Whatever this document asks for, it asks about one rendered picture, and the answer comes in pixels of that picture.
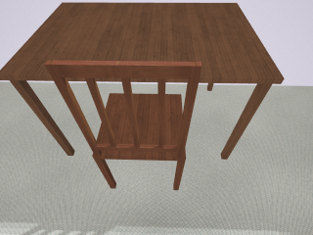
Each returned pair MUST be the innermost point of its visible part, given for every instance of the chair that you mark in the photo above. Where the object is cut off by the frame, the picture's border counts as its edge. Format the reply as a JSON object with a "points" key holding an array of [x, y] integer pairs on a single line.
{"points": [[134, 126]]}

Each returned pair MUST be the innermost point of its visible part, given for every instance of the table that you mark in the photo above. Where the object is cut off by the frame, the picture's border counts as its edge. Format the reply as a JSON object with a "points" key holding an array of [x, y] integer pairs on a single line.
{"points": [[216, 34]]}

